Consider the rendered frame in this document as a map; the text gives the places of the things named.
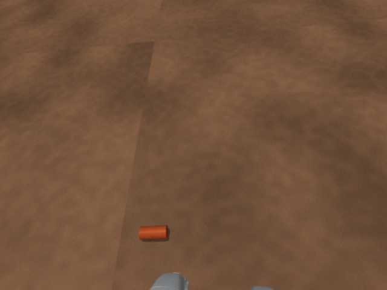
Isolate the can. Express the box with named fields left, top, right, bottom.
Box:
left=139, top=225, right=168, bottom=240

